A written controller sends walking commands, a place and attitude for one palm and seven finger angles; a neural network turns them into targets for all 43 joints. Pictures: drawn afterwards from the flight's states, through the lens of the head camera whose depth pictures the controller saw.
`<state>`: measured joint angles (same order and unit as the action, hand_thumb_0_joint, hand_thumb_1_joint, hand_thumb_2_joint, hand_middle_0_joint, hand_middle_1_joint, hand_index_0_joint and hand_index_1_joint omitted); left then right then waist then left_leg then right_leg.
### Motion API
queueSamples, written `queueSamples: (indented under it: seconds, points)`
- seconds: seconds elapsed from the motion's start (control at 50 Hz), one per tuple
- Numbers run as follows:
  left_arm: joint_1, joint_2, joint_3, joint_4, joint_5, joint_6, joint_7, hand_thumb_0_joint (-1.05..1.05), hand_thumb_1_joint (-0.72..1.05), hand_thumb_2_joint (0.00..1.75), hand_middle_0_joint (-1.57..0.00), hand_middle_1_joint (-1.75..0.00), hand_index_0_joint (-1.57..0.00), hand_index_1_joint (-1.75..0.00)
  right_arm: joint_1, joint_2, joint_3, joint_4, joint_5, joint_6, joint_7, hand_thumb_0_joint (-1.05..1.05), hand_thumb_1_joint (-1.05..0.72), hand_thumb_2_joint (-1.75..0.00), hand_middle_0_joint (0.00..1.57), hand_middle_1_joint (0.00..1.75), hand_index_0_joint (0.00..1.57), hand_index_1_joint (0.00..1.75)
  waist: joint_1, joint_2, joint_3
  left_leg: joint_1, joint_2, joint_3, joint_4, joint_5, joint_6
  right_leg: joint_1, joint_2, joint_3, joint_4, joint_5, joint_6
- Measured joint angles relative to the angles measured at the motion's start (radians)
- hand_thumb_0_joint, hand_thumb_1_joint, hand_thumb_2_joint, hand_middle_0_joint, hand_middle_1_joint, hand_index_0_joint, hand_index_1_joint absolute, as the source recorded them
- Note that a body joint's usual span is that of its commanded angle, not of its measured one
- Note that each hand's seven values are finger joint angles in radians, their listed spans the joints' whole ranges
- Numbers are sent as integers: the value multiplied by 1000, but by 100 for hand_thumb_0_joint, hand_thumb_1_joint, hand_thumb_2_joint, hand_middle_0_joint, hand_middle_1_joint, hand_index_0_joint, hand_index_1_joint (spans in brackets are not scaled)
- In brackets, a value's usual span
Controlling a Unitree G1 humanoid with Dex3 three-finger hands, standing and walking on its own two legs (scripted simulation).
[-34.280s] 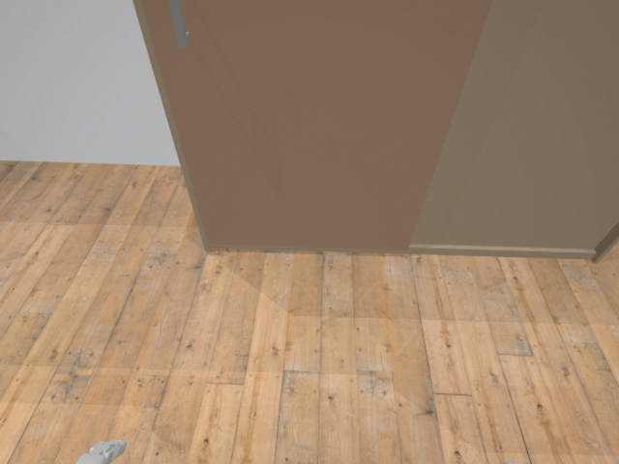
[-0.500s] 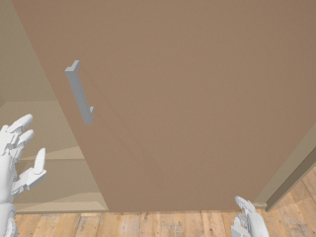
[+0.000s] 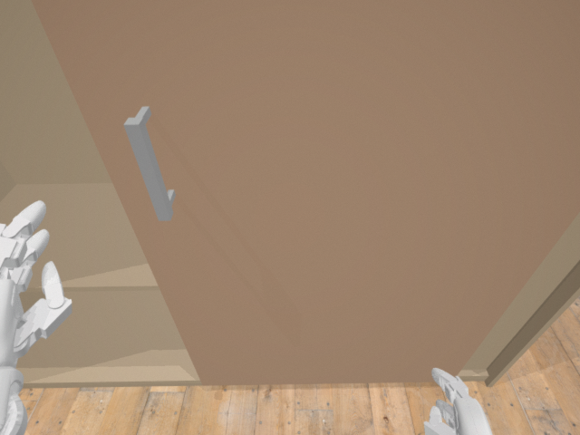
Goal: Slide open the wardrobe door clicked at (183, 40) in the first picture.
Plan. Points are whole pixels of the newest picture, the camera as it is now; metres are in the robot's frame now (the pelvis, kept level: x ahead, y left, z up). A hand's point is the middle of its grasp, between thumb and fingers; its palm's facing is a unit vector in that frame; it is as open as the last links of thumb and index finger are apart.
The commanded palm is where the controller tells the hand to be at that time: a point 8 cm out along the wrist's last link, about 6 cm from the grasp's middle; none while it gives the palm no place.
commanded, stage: step back with the hand held close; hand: left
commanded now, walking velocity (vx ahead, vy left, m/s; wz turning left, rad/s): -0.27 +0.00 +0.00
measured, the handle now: (155, 166) +0.42 +0.26 +0.18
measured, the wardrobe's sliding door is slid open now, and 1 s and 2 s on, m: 0.68 0.68 0.68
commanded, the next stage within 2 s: stop stepping back and stand still in 1.06 s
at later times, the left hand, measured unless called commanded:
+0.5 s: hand (11, 343) +0.14 +0.30 +0.16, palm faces +0.43 -0.77 -0.46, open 7.4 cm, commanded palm +0.07 +0.33 +0.17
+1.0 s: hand out of the picture +0.10 +0.31 +0.17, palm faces +0.38 -0.81 -0.44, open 7.4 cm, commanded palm +0.03 +0.35 +0.17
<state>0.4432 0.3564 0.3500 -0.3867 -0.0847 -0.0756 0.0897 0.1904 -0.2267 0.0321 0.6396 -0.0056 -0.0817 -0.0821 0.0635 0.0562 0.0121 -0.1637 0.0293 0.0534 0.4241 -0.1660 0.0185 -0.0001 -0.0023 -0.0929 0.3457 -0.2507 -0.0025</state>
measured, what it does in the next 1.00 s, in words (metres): walks backwards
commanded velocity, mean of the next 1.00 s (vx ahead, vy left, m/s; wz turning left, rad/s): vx -0.31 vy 0.00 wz -0.05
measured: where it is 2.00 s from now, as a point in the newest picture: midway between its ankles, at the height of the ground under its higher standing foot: outside the picture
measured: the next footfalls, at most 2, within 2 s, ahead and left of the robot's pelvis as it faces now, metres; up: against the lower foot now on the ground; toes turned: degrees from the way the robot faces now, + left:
right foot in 1.10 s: -0.19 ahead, -0.06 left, +0.00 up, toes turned -1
left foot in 1.32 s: -0.09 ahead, +0.11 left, +0.00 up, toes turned -3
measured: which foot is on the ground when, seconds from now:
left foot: down 0.00-1.00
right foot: down 0.00-0.74, up 0.76-1.00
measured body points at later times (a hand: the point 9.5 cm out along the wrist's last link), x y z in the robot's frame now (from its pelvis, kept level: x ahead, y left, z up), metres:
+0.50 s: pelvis -0.05 +0.03 -0.01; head -0.03 +0.04 +0.44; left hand +0.12 +0.34 +0.18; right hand +0.14 -0.20 -0.08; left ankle +0.05 +0.11 -0.74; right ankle -0.03 -0.11 -0.74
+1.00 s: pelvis -0.10 +0.05 +0.00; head -0.07 +0.09 +0.45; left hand +0.07 +0.35 +0.19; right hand +0.09 -0.16 -0.07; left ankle -0.01 +0.11 -0.74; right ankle -0.19 -0.09 -0.71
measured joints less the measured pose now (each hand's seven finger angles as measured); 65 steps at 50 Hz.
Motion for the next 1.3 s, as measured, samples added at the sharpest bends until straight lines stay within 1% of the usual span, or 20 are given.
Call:
queueSamples:
  seconds: [0.1, 0.2, 0.28, 0.36, 0.42, 0.54, 0.6, 0.66, 0.7, 0.72, 0.76, 0.8, 0.88, 0.94, 1.0, 1.12, 1.16, 1.22, 1.26, 1.3]
  points:
    - [-5, 23, 46, -21, 12, -39, 4, 1, 89, 90, -21, -30, -21, -30, -22, -7, -2, -34, 0, 42, 10, 2, -90, -89, 20, 30, 21, 30, -22, -5, 15, -80, 7, -10, 32, 6, 3, -71, 7, -9, 19, 12, 3]
    - [76, 22, 22, -79, 8, -43, -1, 1, 89, 90, -21, -30, -21, -30, -27, -16, -12, -75, 6, 68, 8, 2, -90, -89, 20, 30, 21, 30, -36, -8, 28, -126, -3, 7, 33, 21, 17, -139, -8, 7, 56, 15, 14]
    - [121, 56, 28, -113, 4, -51, -3, 1, 88, 90, -21, -31, -21, -30, -21, -5, -14, -88, 10, 78, -1, 2, -90, -89, 20, 30, 21, 30, -38, -21, 32, -151, -9, 14, 39, 30, 26, -174, -16, 12, 81, 16, 22]
    - [112, 85, 64, -122, 2, -66, 8, 1, 88, 90, -22, -31, -21, -30, -14, 7, -9, -90, 12, 73, -6, 2, -90, -89, 20, 30, 21, 30, -33, -35, 35, -174, -12, 13, 50, 39, 33, -200, -20, 11, 101, 21, 25]
    - [86, 82, 81, -114, 8, -80, 19, 1, 88, 90, -22, -31, -21, -30, -10, 10, -4, -92, 13, 58, -7, 2, -90, -89, 20, 30, 21, 30, -32, -37, 34, -193, -14, 10, 60, 47, 39, -221, -20, 12, 119, 22, 28]
    - [54, 57, 78, -99, 32, -98, 20, 1, 88, 90, -21, -31, -21, -30, 4, 11, -7, -95, 12, 26, -4, 2, -90, -89, 20, 30, 21, 30, -57, -30, 33, -243, -44, -35, 82, 53, 47, -260, 14, 63, 163, 6, 17]
    - [95, 53, 81, -115, 31, -111, 20, 1, 88, 90, -21, -31, -21, -30, 9, 14, -10, -83, 9, 21, 2, 2, -90, -89, 20, 30, 21, 30, -46, -29, 25, -268, -43, -44, 107, 6, 37, -270, 20, 61, 154, 20, 12]
    - [129, 48, 74, -143, 30, -122, 32, 1, 88, 90, -21, -31, -21, -30, 14, 13, -14, -56, 2, 15, 8, 2, -90, -89, 20, 30, 21, 30, -18, -42, 11, -299, -44, -52, 208, -104, 5, -280, 25, 73, 148, 32, 10]
    - [122, 39, 59, -148, 34, -126, 42, 1, 88, 90, -21, -31, -21, -30, 22, 9, -15, -36, -2, 13, 6, 2, -90, -89, 20, 30, 21, 30, -6, -53, -5, -272, -45, -55, 240, -106, -4, -286, 25, 83, 153, 33, 18]
    - [108, 35, 52, -147, 35, -126, 46, 1, 88, 90, -22, -31, -21, -30, 29, 3, -15, -32, -2, 11, 3, 2, -90, -89, 20, 30, 21, 30, -6, -51, -16, -241, -40, -62, 208, -93, -5, -292, 28, 81, 159, 30, 24]
    - [43, 37, 46, -126, 39, -123, 50, 1, 88, 90, -22, -31, -21, -30, 19, 4, -18, -19, -1, 4, -11, 2, -90, -89, 20, 30, 21, 30, -15, -68, -4, -232, -57, -62, 175, -32, 34, -307, 16, 84, 186, 18, 30]
    - [-20, 44, 55, -96, 43, -123, 50, 1, 88, 90, -22, -31, -21, -30, 2, 13, -18, -21, -1, -6, -18, 2, -90, -89, 20, 30, 21, 30, -23, -83, 19, -231, -70, -58, 160, -19, 58, -328, 27, 115, 258, -17, 22]
    - [-30, 59, 86, -92, 41, -124, 41, 1, 88, 90, -21, -31, -21, -30, -10, 41, -20, -45, -17, -33, 0, 2, -90, -89, 20, 30, 21, 30, -54, -68, 14, -241, -55, -69, 81, 36, 67, -350, 80, 132, 446, -146, 10]
    - [40, 72, 99, -154, 30, -133, 38, 1, 89, 90, -21, -30, -21, -30, -10, 57, -13, -58, -16, -47, 25, 2, -90, -89, 20, 30, 21, 30, -53, -66, -6, -253, -34, -54, 18, 81, 65, -308, 83, 116, 408, -187, 9]
    - [101, 88, 94, -203, 19, -138, 32, 1, 89, 90, -21, -30, -21, -30, -18, 64, -7, -57, -19, -52, 37, 2, -90, -89, 20, 30, 21, 30, -45, -68, -20, -270, -21, -34, -31, 121, 60, -245, 73, 103, 286, -187, 8]
    - [90, 140, 99, -192, -2, -137, 15, 1, 88, 90, -21, -31, -21, -30, -70, 59, -4, -49, -24, -17, 38, 1, -90, -89, 20, 30, 21, 30, -31, -77, 0, -320, -21, 8, -54, 189, 45, -136, 49, 100, 17, -61, -6]
    - [83, 132, 89, -170, -9, -141, 10, 1, 88, 90, -21, -31, -21, -30, -83, 46, -8, -38, -21, 3, 35, 1, -90, -89, 20, 30, 21, 30, -36, -39, 12, -329, 7, -2, -34, 192, 29, -142, 76, 98, 26, -54, -6]
    - [108, 127, 68, -156, -13, -142, 12, 1, 88, 90, -22, -31, -21, -30, -41, 38, -15, -23, -2, 20, 26, 1, -90, -89, 20, 30, 21, 30, -54, -35, -11, -336, 1, -23, 53, 73, -3, -136, 80, 99, 55, -54, -6]
    - [150, 119, 62, -150, -10, -134, 17, 1, 88, 90, -22, -31, -22, -31, 15, 29, -19, -11, 2, 25, 18, 2, -90, -89, 20, 30, 21, 30, -59, -51, -65, -318, -22, -37, 181, -16, -22, -134, 68, 109, 79, -71, -7]
    - [180, 100, 55, -131, 2, -122, 26, 1, 88, 90, -22, -31, -22, -31, 75, 8, -25, 1, 1, 27, 4, 2, -90, -89, 20, 30, 21, 30, -66, -57, -131, -262, -38, -52, 256, -67, -26, -136, 60, 114, 96, -90, -6]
